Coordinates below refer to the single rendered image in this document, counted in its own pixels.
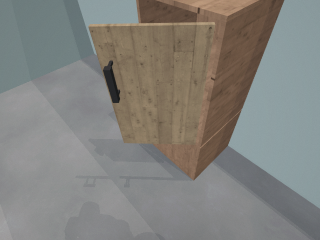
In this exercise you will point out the cupboard door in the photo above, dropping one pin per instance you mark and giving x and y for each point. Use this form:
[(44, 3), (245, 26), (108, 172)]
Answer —
[(161, 71)]

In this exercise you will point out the handle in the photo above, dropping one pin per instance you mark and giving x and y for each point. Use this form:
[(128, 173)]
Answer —
[(111, 82)]

